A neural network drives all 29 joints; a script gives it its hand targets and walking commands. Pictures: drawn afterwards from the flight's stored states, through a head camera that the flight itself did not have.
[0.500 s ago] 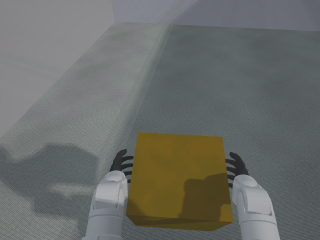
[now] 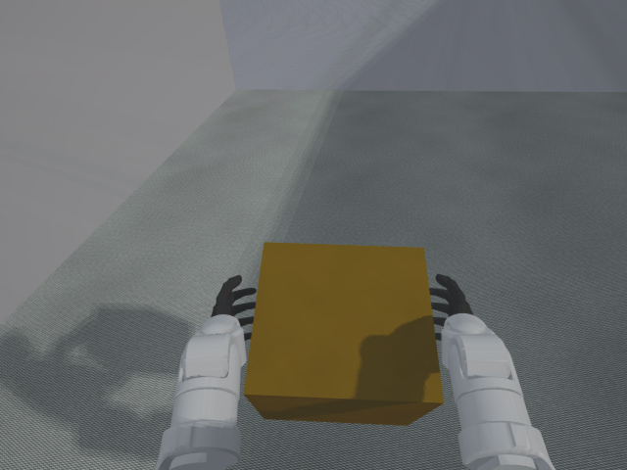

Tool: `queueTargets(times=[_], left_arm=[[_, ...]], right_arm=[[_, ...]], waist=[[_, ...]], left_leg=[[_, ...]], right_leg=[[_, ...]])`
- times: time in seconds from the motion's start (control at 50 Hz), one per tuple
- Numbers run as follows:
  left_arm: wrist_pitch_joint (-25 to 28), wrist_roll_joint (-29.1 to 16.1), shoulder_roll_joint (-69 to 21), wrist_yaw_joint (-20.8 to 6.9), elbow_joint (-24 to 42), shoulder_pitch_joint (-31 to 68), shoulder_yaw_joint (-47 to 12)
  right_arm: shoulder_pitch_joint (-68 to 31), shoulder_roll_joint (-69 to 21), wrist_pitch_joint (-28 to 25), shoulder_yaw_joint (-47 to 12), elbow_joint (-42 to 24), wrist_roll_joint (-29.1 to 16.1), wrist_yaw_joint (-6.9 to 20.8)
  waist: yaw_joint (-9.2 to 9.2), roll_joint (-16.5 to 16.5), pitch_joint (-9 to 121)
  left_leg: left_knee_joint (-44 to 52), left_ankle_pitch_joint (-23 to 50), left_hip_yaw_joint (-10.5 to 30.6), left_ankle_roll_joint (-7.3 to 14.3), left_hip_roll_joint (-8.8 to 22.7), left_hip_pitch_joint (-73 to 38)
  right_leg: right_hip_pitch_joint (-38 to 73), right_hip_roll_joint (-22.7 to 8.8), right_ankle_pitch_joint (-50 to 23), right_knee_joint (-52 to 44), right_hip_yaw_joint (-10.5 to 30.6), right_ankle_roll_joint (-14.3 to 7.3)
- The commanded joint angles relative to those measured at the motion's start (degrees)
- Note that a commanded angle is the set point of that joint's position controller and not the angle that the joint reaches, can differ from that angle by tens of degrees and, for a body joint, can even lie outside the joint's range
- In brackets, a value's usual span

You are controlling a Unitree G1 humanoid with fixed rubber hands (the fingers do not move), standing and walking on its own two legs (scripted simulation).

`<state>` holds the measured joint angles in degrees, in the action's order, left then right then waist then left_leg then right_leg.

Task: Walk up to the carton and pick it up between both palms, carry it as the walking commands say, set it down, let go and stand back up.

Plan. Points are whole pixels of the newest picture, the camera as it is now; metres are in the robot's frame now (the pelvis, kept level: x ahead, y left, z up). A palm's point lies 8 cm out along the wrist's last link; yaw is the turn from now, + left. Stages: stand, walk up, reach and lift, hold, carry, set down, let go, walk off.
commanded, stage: set down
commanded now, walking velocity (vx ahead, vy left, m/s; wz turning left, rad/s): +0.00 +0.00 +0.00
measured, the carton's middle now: (339, 338) +0.33 +0.00 -0.02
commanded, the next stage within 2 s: none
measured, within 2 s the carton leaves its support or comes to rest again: neither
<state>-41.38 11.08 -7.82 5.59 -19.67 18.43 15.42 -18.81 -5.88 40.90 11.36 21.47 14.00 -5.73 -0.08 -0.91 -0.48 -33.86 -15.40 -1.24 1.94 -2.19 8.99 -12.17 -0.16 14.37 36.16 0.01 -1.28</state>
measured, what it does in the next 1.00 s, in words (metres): lowers itself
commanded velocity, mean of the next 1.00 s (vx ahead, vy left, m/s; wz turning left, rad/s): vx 0.00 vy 0.00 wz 0.00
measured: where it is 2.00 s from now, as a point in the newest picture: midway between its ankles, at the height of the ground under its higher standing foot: outside the picture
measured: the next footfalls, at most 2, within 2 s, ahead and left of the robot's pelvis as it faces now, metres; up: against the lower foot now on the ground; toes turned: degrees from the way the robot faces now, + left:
none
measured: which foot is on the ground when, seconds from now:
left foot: down 0.00-1.00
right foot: down 0.00-1.00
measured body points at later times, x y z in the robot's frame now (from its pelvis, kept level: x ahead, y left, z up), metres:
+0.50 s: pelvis +0.00 -0.01 +0.00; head -0.01 -0.03 +0.45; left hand +0.33 +0.15 +0.00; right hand +0.33 -0.17 -0.01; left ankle +0.05 +0.11 -0.72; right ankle +0.07 -0.10 -0.72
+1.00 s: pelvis -0.02 +0.01 -0.05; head +0.15 +0.01 +0.37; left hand +0.37 +0.17 -0.11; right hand +0.37 -0.15 -0.12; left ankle +0.05 +0.11 -0.72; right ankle +0.07 -0.10 -0.72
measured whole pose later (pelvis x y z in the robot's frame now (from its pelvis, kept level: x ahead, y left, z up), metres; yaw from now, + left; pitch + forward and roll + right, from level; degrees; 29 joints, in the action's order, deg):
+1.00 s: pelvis -0.02 +0.01 -0.05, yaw +0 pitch +21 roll +0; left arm -16.1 17.0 -7.8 2.4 -31.2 34.3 24.2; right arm -34.7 -3.2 15.5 21.9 35.1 15.1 -1.2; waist -0.1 -0.9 0.0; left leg -52.6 -17.4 -1.2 1.9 -1.8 56.7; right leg -58.0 0.3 14.2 50.7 -0.1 -0.5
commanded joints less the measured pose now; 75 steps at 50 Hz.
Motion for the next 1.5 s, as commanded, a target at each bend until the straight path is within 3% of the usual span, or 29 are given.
queueTargets(times=[0.0, 0.04, 0.18, 0.24, 0.26, 0.3, 0.34, 0.38, 0.5, 0.54, 0.56, 0.58, 0.6, 0.68, 0.7, 0.72, 0.74, 0.78, 0.82, 1.06, 1.16, 1.18, 1.24, 1.28, 1.32, 1.34, 1.36, 1.4, 1.48], left_arm=[[4.2, -10.3, -56.9, -21.3, -4.0, 37.9, -28.1], [5.6, -9.6, -56.3, -21.8, -6.2, 40.0, -26.1], [11.9, -7.7, -56.7, -21.1, -7.8, 49.8, -24.2], [12.8, -5.0, -53.5, -21.1, -14.4, 47.7, -18.2], [13.1, -4.4, -52.2, -20.7, -14.1, 48.4, -17.7], [13.6, -2.1, -50.4, -20.8, -18.3, 46.7, -14.4], [14.8, -1.2, -50.3, -20.8, -19.5, 45.4, -13.6], [16.4, 0.2, -47.3, -20.8, -19.5, 44.7, -11.2], [20.5, 0.4, -47.5, -20.9, -17.7, 42.1, -13.0], [22.5, -0.1, -48.1, -20.4, -14.4, 43.2, -15.0], [23.6, -0.9, -47.6, -20.4, -13.6, 43.9, -16.2], [24.5, -1.3, -48.5, -20.5, -14.3, 43.2, -16.4], [25.1, -1.4, -48.8, -20.1, -13.0, 43.8, -18.0], [27.7, -2.6, -49.1, -19.3, -13.2, 44.5, -21.2], [28.1, -2.8, -49.4, -19.4, -13.3, 44.6, -21.7], [28.6, -3.1, -49.5, -19.2, -12.4, 44.9, -22.5], [28.9, -3.6, -49.9, -19.1, -11.6, 46.6, -23.2], [29.4, -4.8, -51.0, -18.9, -9.7, 48.8, -25.9], [29.3, -5.5, -51.7, -18.7, -8.9, 49.2, -26.3], [25.4, -5.7, -57.6, -20.2, -9.7, 56.9, -27.3], [24.5, -5.4, -56.5, -21.2, -10.0, 60.9, -26.5], [24.0, -4.8, -56.3, -21.2, -12.2, 61.1, -25.6], [23.4, -4.7, -56.0, -21.7, -12.9, 64.2, -24.2], [23.0, -4.2, -54.8, -22.0, -12.7, 64.4, -23.1], [22.7, -4.4, -54.8, -22.4, -13.6, 65.7, -22.9], [22.6, -4.1, -55.0, -22.6, -13.9, 65.3, -23.1], [22.5, -3.7, -53.6, -22.9, -14.3, 65.9, -22.5], [22.4, -3.9, -52.3, -23.4, -14.5, 67.7, -21.2], [22.4, -5.7, -49.2, -24.2, -12.3, 70.9, -23.3]], right_arm=[[-34.7, -57.4, -4.7, -24.2, 1.0, -12.9, 23.5], [-36.6, -56.8, -5.8, -21.1, 3.8, -11.1, 23.4], [-42.0, -58.7, -11.6, -16.9, 10.5, -9.7, 23.7], [-43.3, -56.8, -12.4, -13.3, 13.8, -7.3, 22.9], [-41.2, -56.8, -12.6, -11.1, 16.4, -6.4, 22.8], [-41.9, -56.3, -13.4, -9.3, 17.7, -5.0, 22.3], [-41.1, -54.8, -14.7, -8.1, 17.3, -3.9, 21.7], [-41.5, -54.5, -15.4, -7.6, 18.1, -2.6, 21.4], [-39.0, -51.9, -19.8, -8.7, 15.1, -2.4, 20.0], [-39.0, -52.8, -21.9, -11.0, 14.1, -3.6, 20.2], [-38.9, -52.4, -22.9, -11.5, 13.8, -3.2, 20.2], [-40.4, -52.1, -24.0, -13.3, 12.2, -4.4, 20.2], [-40.1, -51.4, -24.8, -13.5, 12.1, -4.2, 20.3], [-43.3, -50.8, -28.0, -17.3, 9.7, -5.4, 20.5], [-42.3, -50.4, -28.2, -16.6, 10.6, -4.4, 20.4], [-43.7, -50.8, -28.7, -18.3, 9.8, -5.5, 20.6], [-44.4, -50.3, -29.0, -18.1, 10.1, -5.0, 20.6], [-45.4, -50.9, -29.7, -19.0, 9.5, -5.8, 20.9], [-47.5, -50.7, -29.6, -20.0, 9.2, -6.5, 21.6], [-53.5, -52.2, -26.5, -16.9, 12.0, -5.9, 24.5], [-56.2, -53.8, -25.2, -14.7, 14.1, -5.1, 24.8], [-57.5, -52.8, -25.1, -13.7, 14.6, -5.1, 25.0], [-61.0, -53.9, -24.2, -13.8, 14.9, -5.4, 25.1], [-61.6, -55.0, -23.7, -14.2, 14.7, -6.2, 25.1], [-64.9, -54.1, -23.5, -14.5, 13.3, -6.4, 25.0], [-64.9, -55.1, -23.4, -15.0, 12.7, -7.1, 24.7], [-67.1, -55.2, -23.3, -16.1, 11.5, -7.7, 24.6], [-67.5, -55.9, -22.6, -15.6, 12.6, -7.3, 24.0], [-69.9, -56.8, -22.2, -18.7, 9.9, -9.4, 22.7]], waist=[[0.09, -1.5, 14.0], [0.77, 0.5, 13.1], [-0.45, -2.0, 14.1], [-0.87, 2.1, 11.2], [-0.43, 0.0, 9.9], [-1.24, 0.9, 9.7], [-0.16, 0.9, 11.5], [-1.03, 4.4, 13.0], [0.72, 2.0, 16.6], [-0.65, -0.1, 21.6], [0.32, 1.8, 23.3], [-0.79, 1.5, 26.2], [0.43, 1.8, 27.2], [-0.66, 0.6, 34.8], [0.64, 1.7, 35.9], [-0.54, 1.6, 37.8], [0.90, 2.5, 40.3], [1.23, -0.2, 45.5], [1.35, 2.0, 48.8], [3.40, -2.4, 58.4], [4.28, -0.8, 59.2], [3.89, -2.5, 56.9], [3.72, 0.0, 58.5], [2.08, -0.3, 61.1], [2.99, 1.1, 63.6], [1.59, -0.1, 65.0], [0.56, 1.9, 65.9], [1.12, 4.3, 66.3], [0.29, 4.5, 73.9]], left_leg=[[14.2, -3.4, 7.4, 0.7, 1.2, 5.6], [13.7, -6.2, 7.6, 1.0, 1.2, 6.2], [10.9, -9.5, 7.3, 1.2, 1.9, 10.2], [8.4, -11.5, 6.2, 1.8, 1.2, 13.6], [8.3, -11.9, 6.1, 1.8, 1.1, 13.6], [6.7, -11.9, 5.4, 2.2, 0.9, 15.6], [4.9, -9.1, 5.4, 2.2, 0.3, 15.2], [3.4, -6.9, 5.3, 2.9, 0.0, 14.6], [-0.7, 0.8, 5.4, 2.3, -1.2, 18.5], [-2.6, 4.7, 5.3, 1.8, -1.6, 19.4], [-3.5, 6.5, 5.6, 1.8, -1.7, 19.7], [-4.4, 7.3, 5.6, 1.6, -1.8, 20.8], [-4.9, 9.1, 6.1, 1.3, -1.9, 19.6], [-8.3, 11.2, 5.9, 0.3, -2.4, 22.0], [-8.9, 11.4, 6.1, 0.0, -2.9, 23.4], [-9.7, 11.4, 5.8, -0.2, -3.0, 23.5], [-10.4, 10.9, 6.4, -0.3, -3.2, 23.4], [-12.0, 13.5, 6.4, -1.2, -3.3, 22.1], [-13.5, 13.6, 7.0, -1.5, -3.1, 22.0], [-19.2, 6.3, 6.0, -3.0, -3.9, 29.4], [-22.2, 3.1, 5.9, -2.5, -4.1, 35.2], [-22.6, 0.5, 6.0, -2.4, -3.9, 36.7], [-24.5, -2.5, 5.6, -1.9, -4.1, 40.1], [-26.3, -3.3, 4.3, -1.4, -4.1, 42.0], [-28.0, -3.6, 4.5, -1.3, -4.4, 43.7], [-29.1, -2.8, 3.1, -1.4, -4.8, 45.0], [-30.5, -2.4, 2.8, -0.9, -4.7, 46.8], [-31.8, -4.2, 2.7, -0.3, -4.9, 50.9], [-35.1, -2.3, 1.5, 0.3, -5.4, 54.3]], right_leg=[[9.0, 3.9, -1.5, -9.7, 4.9, -0.9], [6.9, 4.1, 1.9, -9.6, 4.8, -0.9], [4.1, 4.0, 2.9, -5.5, 5.3, -1.6], [0.3, 3.4, 7.8, -6.2, 5.9, -1.4], [-0.8, 3.2, 7.4, -5.7, 5.8, -1.6], [-2.4, 3.1, 8.7, -5.2, 6.1, -1.5], [-3.7, 2.8, 6.3, -4.6, 6.6, -1.7], [-5.3, 2.7, 6.4, -4.6, 6.8, -1.3], [-8.1, 3.1, -3.7, -0.9, 7.1, -1.6], [-8.6, 3.4, -7.9, 1.2, 7.1, -1.8], [-10.5, 3.9, -9.4, 2.2, 6.5, -1.6], [-9.6, 3.9, -10.5, 3.0, 6.6, -1.8], [-12.1, 4.5, -11.4, 3.9, 5.8, -1.8], [-15.3, 5.2, -12.8, 7.4, 5.1, -2.0], [-16.9, 5.6, -13.0, 8.1, 4.5, -2.0], [-17.5, 5.7, -12.2, 8.7, 4.4, -1.9], [-18.8, 6.1, -11.4, 9.4, 4.0, -1.9], [-20.7, 6.6, -12.9, 11.3, 3.5, -2.4], [-24.1, 7.1, -11.4, 13.3, 2.4, -2.0], [-39.1, 8.5, -4.2, 21.0, 0.7, -2.5], [-43.6, 8.7, -1.7, 24.0, 0.4, -1.9], [-46.5, 8.5, 0.7, 24.7, 0.5, -2.1], [-48.6, 8.7, 3.0, 26.6, 0.1, -1.7], [-47.6, 8.7, 3.8, 27.6, 0.5, -1.7], [-49.5, 8.9, 3.8, 29.2, -0.1, -1.3], [-49.2, 9.0, 3.5, 29.4, 0.4, -0.9], [-49.4, 8.9, 3.3, 30.2, 0.6, -0.5], [-48.2, 9.0, 4.0, 30.9, 0.6, 0.0], [-46.5, 8.8, 1.1, 34.0, 1.3, 1.1]])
